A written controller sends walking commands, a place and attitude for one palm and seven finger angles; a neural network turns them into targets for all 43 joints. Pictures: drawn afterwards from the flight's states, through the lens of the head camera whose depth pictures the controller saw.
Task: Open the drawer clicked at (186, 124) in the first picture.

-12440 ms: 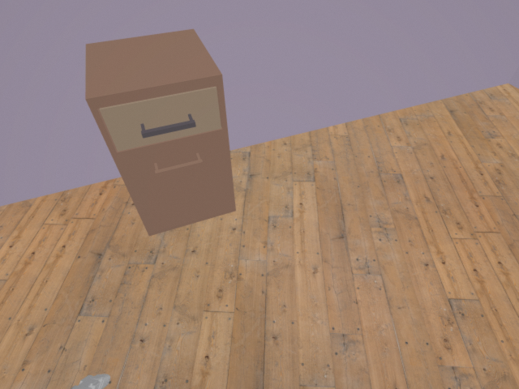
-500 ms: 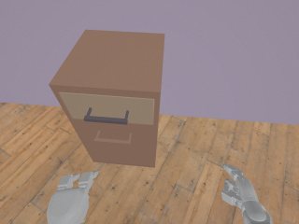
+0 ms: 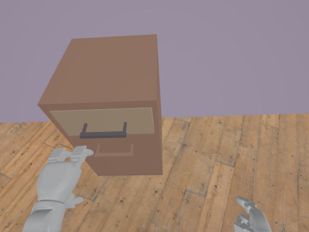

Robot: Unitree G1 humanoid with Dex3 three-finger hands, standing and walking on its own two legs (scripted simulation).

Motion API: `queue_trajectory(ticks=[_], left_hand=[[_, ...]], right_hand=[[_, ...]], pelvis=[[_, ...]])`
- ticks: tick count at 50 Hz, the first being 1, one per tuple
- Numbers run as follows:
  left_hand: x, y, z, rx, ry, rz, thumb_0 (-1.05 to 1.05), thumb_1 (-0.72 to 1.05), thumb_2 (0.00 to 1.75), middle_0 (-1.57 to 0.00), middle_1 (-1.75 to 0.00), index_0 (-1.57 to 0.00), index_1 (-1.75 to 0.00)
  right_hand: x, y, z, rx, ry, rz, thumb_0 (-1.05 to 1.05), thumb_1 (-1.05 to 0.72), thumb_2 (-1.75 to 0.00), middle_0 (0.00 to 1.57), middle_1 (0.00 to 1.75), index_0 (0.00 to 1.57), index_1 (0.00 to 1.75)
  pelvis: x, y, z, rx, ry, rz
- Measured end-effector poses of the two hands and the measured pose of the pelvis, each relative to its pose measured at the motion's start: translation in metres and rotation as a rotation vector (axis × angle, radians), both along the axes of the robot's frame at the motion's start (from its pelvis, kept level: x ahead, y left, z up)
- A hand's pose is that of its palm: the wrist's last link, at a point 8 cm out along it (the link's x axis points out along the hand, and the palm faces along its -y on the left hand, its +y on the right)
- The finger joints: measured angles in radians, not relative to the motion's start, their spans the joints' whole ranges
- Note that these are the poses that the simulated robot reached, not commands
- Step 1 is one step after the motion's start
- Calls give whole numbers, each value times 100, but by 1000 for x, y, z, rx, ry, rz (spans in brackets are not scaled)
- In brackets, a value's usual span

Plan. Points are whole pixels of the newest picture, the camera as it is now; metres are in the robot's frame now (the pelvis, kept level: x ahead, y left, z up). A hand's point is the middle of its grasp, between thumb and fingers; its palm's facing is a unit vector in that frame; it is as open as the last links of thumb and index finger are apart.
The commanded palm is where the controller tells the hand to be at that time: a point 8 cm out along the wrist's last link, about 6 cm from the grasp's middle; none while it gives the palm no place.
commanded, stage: raise the hand with hooked fingers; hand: left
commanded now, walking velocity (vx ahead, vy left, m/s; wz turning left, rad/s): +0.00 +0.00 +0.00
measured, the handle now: (104, 130) +0.48 +0.27 -0.15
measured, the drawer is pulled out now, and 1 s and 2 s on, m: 0.00 0.00 0.00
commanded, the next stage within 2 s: move the hooked fingers above the handle in 0.90 s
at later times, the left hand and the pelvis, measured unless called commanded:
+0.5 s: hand (48, 142) +0.29 +0.29 +0.10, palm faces +0.05 -0.06 -1.00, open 13.8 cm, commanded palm +0.26 +0.29 +0.15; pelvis -0.01 +0.04 +0.02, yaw +1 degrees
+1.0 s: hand (55, 142) +0.29 +0.27 +0.09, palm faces +0.05 -0.07 -1.00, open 13.8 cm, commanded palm +0.27 +0.27 +0.14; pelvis -0.01 +0.03 +0.02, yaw +1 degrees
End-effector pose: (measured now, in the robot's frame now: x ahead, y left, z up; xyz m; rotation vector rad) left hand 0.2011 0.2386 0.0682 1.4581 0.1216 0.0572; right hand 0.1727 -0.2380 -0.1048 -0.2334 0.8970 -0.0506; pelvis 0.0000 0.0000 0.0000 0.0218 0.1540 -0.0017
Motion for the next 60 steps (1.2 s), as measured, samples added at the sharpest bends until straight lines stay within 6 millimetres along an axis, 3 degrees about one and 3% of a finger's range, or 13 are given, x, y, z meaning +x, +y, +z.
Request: queue_trajectory(ticks=[7,14,20,26,31,37,42,51,60], left_hand=[[26,21,30,26,-162,37,0,-24,42,-30,-103,-30,-103],[46,31,42,6,-87,66,0,-39,35,-31,-113,-31,-113],[55,36,66,32,-99,2,0,-46,32,-31,-118,-32,-118],[65,53,81,55,-78,23,0,-49,31,-31,-120,-32,-119],[69,58,80,36,-22,16,0,-49,31,-31,-120,-32,-120],[59,40,67,6,9,-81,0,-49,30,-31,-120,-32,-120],[57,34,69,21,-52,-104,0,-49,30,-32,-120,-32,-120],[67,33,75,33,-70,2,0,-49,30,-31,-120,-32,-120],[74,24,43,21,51,-22,0,-49,30,-31,-120,-32,-120]], right_hand=[[2,3,10,-3,-44,-61,1,-91,-90,19,30,20,30],[12,39,26,54,-106,-41,1,-91,-90,19,30,20,30],[17,70,34,91,-120,15,1,-91,-90,20,30,20,30],[10,85,32,116,-86,42,1,-91,-90,20,30,20,30],[-2,79,28,110,-49,34,1,-90,-90,20,30,20,30],[-15,60,23,72,-4,12,1,-91,-90,20,30,20,30],[-20,45,20,48,22,-7,1,-91,-90,20,30,20,30],[-8,34,20,75,-14,-29,1,-91,-90,20,30,20,30],[4,26,26,55,-50,-23,1,-91,-90,20,30,20,30]], pelvis=[[-1,18,2,-11,-16,1],[-4,33,10,-16,-71,1],[-7,40,15,-21,-107,12],[-12,43,19,-23,-120,22],[-13,43,21,-24,-113,23],[-11,41,22,-24,-105,18],[-12,35,22,-21,-95,19],[-10,25,22,-17,-86,16],[-9,13,19,-13,-70,14]])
